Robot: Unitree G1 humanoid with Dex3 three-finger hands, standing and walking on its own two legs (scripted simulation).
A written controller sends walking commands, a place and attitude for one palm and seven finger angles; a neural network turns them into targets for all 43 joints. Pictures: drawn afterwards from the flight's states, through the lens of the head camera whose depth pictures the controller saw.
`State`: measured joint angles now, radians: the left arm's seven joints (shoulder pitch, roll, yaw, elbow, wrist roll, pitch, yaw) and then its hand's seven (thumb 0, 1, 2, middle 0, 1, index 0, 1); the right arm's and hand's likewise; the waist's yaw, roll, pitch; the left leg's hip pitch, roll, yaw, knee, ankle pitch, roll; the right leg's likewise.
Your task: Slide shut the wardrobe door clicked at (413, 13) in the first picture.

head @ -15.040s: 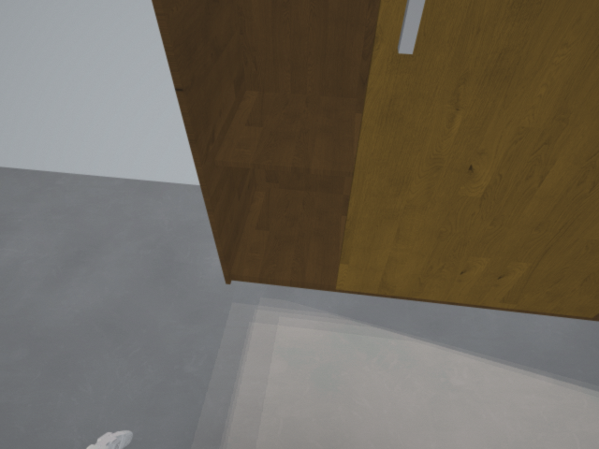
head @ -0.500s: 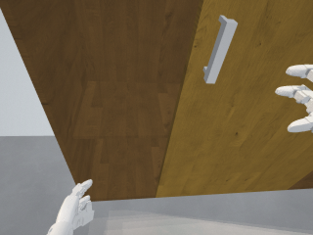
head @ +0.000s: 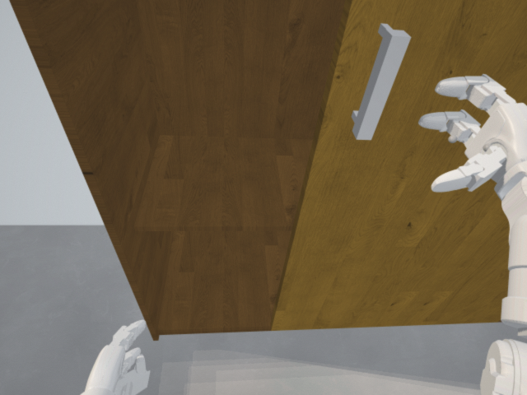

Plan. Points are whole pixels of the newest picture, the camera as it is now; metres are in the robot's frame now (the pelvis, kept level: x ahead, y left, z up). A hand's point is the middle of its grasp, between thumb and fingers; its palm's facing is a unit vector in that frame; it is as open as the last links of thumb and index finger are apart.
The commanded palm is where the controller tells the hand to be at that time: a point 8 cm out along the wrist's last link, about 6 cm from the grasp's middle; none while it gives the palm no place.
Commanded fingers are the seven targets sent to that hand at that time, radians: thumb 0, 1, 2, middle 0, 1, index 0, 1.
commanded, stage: move the hooked fingers beside the handle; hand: right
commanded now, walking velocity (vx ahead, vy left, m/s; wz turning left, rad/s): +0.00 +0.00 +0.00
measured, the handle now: (373, 83) +0.49 -0.13 +0.27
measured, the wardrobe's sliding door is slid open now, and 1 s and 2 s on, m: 0.42 0.42 0.42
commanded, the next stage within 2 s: feel for the door with the fingertips in 1.38 s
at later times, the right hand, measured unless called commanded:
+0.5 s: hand (433, 102) +0.43 -0.19 +0.28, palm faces -0.03 +1.00 -0.08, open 14.0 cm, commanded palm +0.40 -0.25 +0.27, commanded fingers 0.00 0.50 -0.30 0.30 1.20 0.30 1.20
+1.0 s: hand (434, 106) +0.42 -0.19 +0.28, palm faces -0.04 +1.00 -0.06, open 14.0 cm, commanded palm +0.41 -0.24 +0.27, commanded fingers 0.00 0.50 -0.30 0.30 1.20 0.30 1.20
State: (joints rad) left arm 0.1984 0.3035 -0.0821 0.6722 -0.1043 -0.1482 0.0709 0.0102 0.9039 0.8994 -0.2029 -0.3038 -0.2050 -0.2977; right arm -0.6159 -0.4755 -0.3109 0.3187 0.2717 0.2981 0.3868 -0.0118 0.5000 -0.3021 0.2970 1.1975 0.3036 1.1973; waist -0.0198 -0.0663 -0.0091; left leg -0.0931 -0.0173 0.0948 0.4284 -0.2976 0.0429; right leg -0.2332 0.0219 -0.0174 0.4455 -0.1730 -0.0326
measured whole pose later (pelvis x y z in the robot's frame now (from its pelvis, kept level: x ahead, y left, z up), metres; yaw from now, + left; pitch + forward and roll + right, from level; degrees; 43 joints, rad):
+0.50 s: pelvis +0.01 +0.01 +0.00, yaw +2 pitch +0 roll +0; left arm 0.26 0.31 -0.05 0.68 -0.11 -0.13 0.06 0.01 0.90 0.90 -0.20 -0.30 -0.21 -0.30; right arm -0.82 -0.54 -0.33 0.63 0.19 0.29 0.32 -0.01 0.50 -0.30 0.30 1.20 0.31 1.20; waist 0.03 -0.07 -0.04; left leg -0.11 -0.03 0.07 0.42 -0.30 0.05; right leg -0.25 0.00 -0.04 0.44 -0.19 -0.02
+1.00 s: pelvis +0.01 +0.00 +0.00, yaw +1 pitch -1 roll +0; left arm 0.21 0.29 -0.07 0.67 -0.11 -0.12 0.07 0.01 0.90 0.90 -0.20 -0.30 -0.21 -0.30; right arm -0.83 -0.49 -0.29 0.61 0.22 0.30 0.31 -0.01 0.50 -0.30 0.30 1.20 0.31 1.20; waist 0.01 -0.06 -0.04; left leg -0.11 -0.02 0.08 0.42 -0.30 0.04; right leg -0.24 0.01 -0.03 0.44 -0.18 -0.03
